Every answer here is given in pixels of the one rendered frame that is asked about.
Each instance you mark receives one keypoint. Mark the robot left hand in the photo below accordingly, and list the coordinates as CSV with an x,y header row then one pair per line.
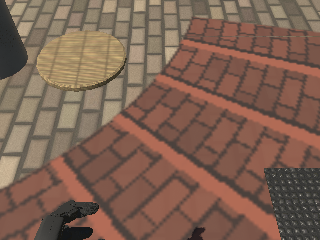
x,y
53,226

